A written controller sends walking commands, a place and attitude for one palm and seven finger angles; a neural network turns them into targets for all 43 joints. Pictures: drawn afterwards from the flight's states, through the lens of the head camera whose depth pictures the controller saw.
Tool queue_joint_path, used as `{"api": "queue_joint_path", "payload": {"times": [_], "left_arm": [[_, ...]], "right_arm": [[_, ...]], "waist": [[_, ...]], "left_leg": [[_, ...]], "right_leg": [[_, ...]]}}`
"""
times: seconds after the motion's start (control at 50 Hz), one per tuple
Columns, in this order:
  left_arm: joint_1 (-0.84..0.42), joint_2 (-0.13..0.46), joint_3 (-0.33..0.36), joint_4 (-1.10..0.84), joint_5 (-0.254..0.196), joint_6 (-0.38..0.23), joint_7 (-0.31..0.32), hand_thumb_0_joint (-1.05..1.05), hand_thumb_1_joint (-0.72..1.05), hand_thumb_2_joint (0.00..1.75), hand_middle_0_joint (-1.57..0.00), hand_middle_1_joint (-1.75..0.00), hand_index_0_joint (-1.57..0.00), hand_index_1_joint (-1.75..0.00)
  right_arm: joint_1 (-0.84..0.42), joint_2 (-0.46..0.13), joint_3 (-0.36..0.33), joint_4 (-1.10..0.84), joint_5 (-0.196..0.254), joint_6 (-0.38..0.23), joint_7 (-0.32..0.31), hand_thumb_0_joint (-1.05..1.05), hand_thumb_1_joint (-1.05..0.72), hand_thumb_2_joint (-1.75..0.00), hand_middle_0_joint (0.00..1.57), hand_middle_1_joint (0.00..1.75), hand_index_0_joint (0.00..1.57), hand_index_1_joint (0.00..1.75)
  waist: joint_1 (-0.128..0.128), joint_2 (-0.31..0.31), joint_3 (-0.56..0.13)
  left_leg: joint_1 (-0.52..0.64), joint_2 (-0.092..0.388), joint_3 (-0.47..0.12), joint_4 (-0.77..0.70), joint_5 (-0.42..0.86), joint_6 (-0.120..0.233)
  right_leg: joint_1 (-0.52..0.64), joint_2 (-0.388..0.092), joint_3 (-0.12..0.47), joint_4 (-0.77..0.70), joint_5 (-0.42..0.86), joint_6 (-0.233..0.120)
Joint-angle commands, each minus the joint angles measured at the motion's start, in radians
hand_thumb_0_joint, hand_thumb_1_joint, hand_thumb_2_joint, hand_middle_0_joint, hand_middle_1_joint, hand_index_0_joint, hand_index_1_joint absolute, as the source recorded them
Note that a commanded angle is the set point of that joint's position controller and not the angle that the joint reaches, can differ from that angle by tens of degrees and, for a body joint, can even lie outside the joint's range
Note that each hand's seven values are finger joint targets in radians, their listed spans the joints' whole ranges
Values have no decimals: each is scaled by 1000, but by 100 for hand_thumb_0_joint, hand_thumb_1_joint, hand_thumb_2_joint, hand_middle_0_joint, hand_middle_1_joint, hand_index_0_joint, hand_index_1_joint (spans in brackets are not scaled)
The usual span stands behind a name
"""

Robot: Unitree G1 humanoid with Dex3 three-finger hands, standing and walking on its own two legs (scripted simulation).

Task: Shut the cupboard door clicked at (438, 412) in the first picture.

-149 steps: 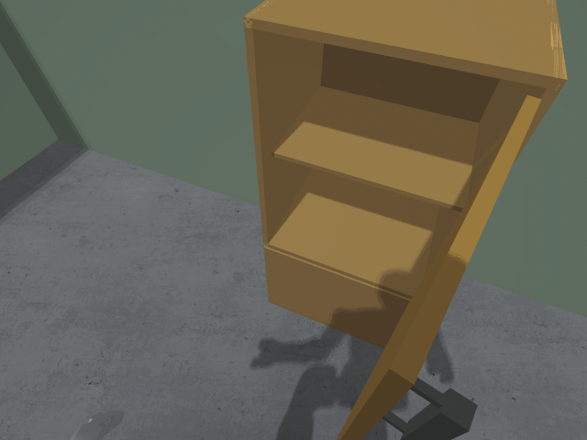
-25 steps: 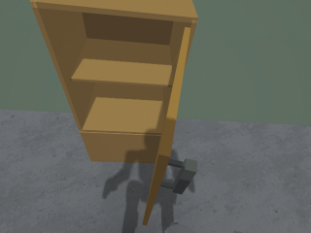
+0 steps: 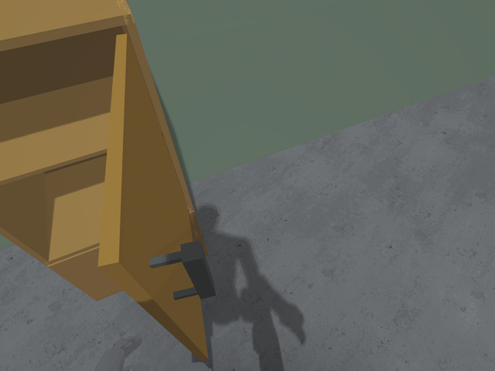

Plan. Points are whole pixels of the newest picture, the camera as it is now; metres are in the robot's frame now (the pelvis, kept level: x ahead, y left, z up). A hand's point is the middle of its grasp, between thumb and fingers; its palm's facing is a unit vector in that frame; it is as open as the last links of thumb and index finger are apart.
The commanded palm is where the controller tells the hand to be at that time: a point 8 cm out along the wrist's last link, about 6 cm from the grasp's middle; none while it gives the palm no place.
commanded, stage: walk to a spot facing it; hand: left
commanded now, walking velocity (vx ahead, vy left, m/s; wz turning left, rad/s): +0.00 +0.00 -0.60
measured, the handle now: (185, 276) +0.24 +0.10 +0.05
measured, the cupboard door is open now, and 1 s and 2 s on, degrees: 79 84 100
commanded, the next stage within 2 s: none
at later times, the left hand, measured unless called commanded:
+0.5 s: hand out of the picture +0.06 +0.24 -0.17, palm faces -0.21 -0.96 -0.19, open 7.4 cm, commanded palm none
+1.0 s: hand out of the picture +0.14 +0.10 -0.15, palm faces -0.50 -0.84 -0.22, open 7.4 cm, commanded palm none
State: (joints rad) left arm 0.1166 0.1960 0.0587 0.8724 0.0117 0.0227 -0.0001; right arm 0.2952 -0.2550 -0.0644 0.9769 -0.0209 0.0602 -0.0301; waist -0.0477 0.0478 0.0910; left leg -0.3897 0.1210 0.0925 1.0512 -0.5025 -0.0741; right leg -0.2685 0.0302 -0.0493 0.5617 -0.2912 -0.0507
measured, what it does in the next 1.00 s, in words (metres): steps on the spot, turning right: left foot, then right foot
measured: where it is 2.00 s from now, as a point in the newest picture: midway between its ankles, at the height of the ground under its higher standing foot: (326, 352)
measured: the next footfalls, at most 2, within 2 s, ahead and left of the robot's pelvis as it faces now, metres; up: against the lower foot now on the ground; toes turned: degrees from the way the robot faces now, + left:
left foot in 0.30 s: +0.01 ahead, +0.14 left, +0.00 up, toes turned -9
right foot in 0.74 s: -0.03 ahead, -0.14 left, +0.00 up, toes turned -35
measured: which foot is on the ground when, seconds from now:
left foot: up 0.00-0.28, down 0.30-0.74, up 0.76-1.00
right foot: down 0.00-0.32, up 0.34-0.72, down 0.74-1.00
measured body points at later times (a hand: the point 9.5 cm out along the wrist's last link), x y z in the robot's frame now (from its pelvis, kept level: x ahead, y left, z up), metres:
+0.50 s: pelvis -0.04 +0.04 +0.01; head -0.01 +0.07 +0.46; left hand +0.08 +0.29 -0.15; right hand -0.01 -0.23 -0.11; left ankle -0.03 +0.15 -0.73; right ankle -0.07 -0.09 -0.65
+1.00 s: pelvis +0.02 -0.06 +0.01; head +0.03 -0.07 +0.46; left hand +0.16 +0.14 -0.13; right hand -0.08 -0.30 -0.13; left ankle +0.16 +0.04 -0.66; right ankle -0.06 -0.12 -0.73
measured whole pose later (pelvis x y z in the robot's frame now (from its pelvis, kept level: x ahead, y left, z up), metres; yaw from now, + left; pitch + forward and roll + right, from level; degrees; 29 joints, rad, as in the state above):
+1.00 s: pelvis +0.02 -0.06 +0.01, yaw -34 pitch +0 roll +0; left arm 0.35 0.19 0.05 1.01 0.02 -0.04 -0.01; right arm 0.26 -0.24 -0.07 0.95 -0.04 0.01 0.02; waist -0.01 0.02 0.03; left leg -0.58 0.16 0.07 1.02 -0.23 -0.09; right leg -0.11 0.03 -0.03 0.37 -0.26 -0.04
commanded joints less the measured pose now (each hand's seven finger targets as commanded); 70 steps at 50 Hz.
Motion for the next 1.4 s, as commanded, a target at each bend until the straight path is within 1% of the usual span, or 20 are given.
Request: {"api": "queue_joint_path", "payload": {"times": [0.0,0.16,0.24,0.26,0.3,0.4,0.6,0.68,0.7,0.74,0.78,0.86,1.1,1.16,1.18,1.2,1.22,1.24,1.3,1.38], "left_arm": [[34,214,56,-50,5,-9,21,0,90,90,-20,-30,-20,-30],[121,240,73,-43,15,-4,20,0,90,90,-20,-30,-20,-30],[38,237,70,-64,11,11,11,0,90,90,-20,-30,-20,-30],[24,214,65,-73,5,14,5,0,90,90,-20,-30,-20,-30],[25,132,50,-103,5,19,-11,0,90,90,-20,-30,-20,-30],[131,148,65,-30,21,38,-37,0,90,90,-20,-30,-20,-30],[-31,88,38,-70,18,14,-70,0,90,90,-20,-30,-20,-30],[89,88,45,-26,16,-10,-63,0,90,90,-20,-30,-20,-30],[211,136,52,14,18,-24,-54,0,90,90,-20,-30,-20,-30],[421,334,88,73,3,-41,-20,0,90,90,-20,-30,-20,-30],[334,277,83,56,-4,-49,-2,0,90,90,-20,-30,-20,-30],[197,173,41,47,7,-72,-1,0,90,90,-20,-30,-20,-30],[275,161,34,119,20,-94,16,0,90,90,-20,-30,-20,-30],[251,157,41,127,13,-91,14,0,90,90,-20,-30,-20,-30],[262,127,41,127,7,-92,9,0,90,90,-20,-30,-20,-30],[347,27,48,85,-1,-82,4,0,90,90,-20,-30,-20,-30],[329,22,33,60,-3,-81,4,0,90,90,-20,-30,-20,-30],[253,9,26,49,1,-78,3,0,90,90,-20,-30,-20,-30],[309,-9,27,70,18,-57,-5,0,90,90,-20,-30,-20,-30],[496,-46,43,70,11,-17,-15,0,90,90,-20,-30,-20,-30]], "right_arm": [[-12,-61,-20,-91,-2,-30,5,0,-90,-90,20,30,20,30],[-88,-49,-14,-145,12,-49,-13,0,-90,-90,20,30,20,30],[21,-57,-17,-126,20,-59,-19,0,-90,-90,20,30,20,30],[49,-85,-23,-117,20,-64,-24,0,-90,-90,20,30,20,30],[-16,-215,-45,-156,7,-61,-25,0,-90,-90,20,30,20,30],[-164,-116,-5,-201,-5,-72,-21,0,-90,-90,20,30,20,30],[32,-167,-41,-99,-16,-88,5,0,-90,-90,20,30,20,30],[10,-180,-42,-87,-18,-89,13,0,-90,-90,20,30,20,30],[8,-157,-36,-90,-12,-89,22,0,-90,-90,20,30,20,30],[-120,-63,-1,-188,-6,-95,38,0,-90,-90,20,30,20,30],[-155,-105,-18,-169,-3,-96,36,0,-90,-90,20,30,20,30],[-65,-58,-16,-98,-17,-82,45,0,-90,-90,20,30,20,30],[-198,-6,-9,-158,1,-116,60,0,-90,-90,20,30,20,30],[-18,-34,-20,-95,-4,-134,41,0,-90,-90,20,30,20,30],[134,-94,-34,-47,-9,-140,26,0,-90,-90,20,30,20,30],[249,-206,-75,-54,-28,-143,15,0,-90,-90,20,30,20,30],[265,-225,-75,-72,-25,-127,14,0,-90,-90,20,30,20,30],[179,-199,-69,-93,-22,-116,14,0,-90,-90,20,30,20,30],[-35,-84,-33,-116,-18,-122,19,0,-90,-90,20,30,20,30],[-217,-50,-34,-135,-19,-126,20,0,-90,-90,20,30,20,30]], "waist": [[34,-153,-110],[91,-181,-214],[23,-201,-264],[2,-170,-262],[6,230,-157],[77,115,-51],[-17,133,2],[59,70,-72],[118,-30,-144],[215,-440,-170],[180,-311,-85],[60,-162,-3],[80,-172,4],[-2,-127,-60],[-58,-37,-157],[-73,212,-240],[-71,157,-186],[-57,-79,-18],[59,-249,62],[167,39,-1]], "left_leg": [[-134,10,-64,63,112,-23],[-43,-80,-80,-286,11,-6],[202,-114,-60,-584,190,19],[359,-75,-84,-676,261,38],[397,326,-409,-818,347,164],[211,167,-114,-759,456,174],[257,258,-58,-823,43,187],[199,236,49,-617,159,140],[117,178,124,-403,243,96],[-389,-18,72,110,-134,23],[-403,53,-71,180,53,41],[-252,57,-30,50,219,-3],[-122,4,-28,-354,305,16],[187,-64,10,-517,325,38],[393,-19,-34,-559,304,51],[585,275,-407,-633,164,130],[515,418,-623,-832,-42,225],[347,448,-628,-889,-194,282],[6,372,-388,-926,-201,217],[-225,282,-53,-876,-121,179]], "right_leg": [[115,-254,280,-225,431,-123],[230,-238,464,-155,644,-159],[91,-170,455,-115,506,-66],[-44,-114,415,-78,367,-13],[-377,59,142,301,-237,96],[-334,-23,88,632,-86,132],[-225,-90,-51,183,-115,98],[36,-38,-111,-23,-50,64],[232,-31,-94,-118,-33,36],[482,-433,608,-348,-142,-136],[323,-394,526,-376,-233,-146],[107,-272,275,-376,21,-108],[143,-267,273,-329,167,-107],[73,-193,226,-111,313,-68],[12,-132,184,113,310,-39],[-234,-1,68,429,-78,15],[-370,9,50,670,-287,27],[-437,-80,69,770,-253,14],[-354,-162,86,761,-135,25],[-52,-191,41,443,-63,36]]}}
